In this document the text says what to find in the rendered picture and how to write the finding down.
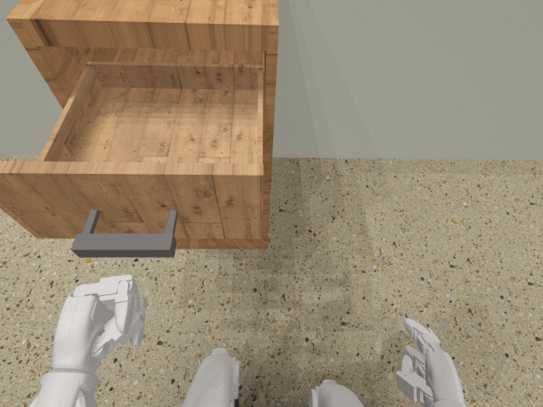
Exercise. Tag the right robot hand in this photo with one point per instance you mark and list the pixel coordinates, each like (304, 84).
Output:
(436, 378)

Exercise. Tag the drawer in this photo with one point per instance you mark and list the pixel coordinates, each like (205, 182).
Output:
(138, 139)

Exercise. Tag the left robot hand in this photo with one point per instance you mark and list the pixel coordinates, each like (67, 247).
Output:
(115, 305)

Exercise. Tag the left robot forearm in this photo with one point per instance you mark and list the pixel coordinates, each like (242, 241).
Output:
(67, 388)

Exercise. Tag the robot thigh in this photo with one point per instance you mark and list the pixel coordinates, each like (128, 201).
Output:
(333, 395)
(215, 383)

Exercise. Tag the left robot thigh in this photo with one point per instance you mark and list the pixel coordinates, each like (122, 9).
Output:
(215, 383)

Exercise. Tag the right robot thigh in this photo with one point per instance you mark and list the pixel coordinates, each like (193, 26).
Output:
(333, 395)

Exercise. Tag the cabinet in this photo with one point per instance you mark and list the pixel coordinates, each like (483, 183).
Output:
(61, 36)

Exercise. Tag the handle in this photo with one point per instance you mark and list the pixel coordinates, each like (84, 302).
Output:
(100, 245)

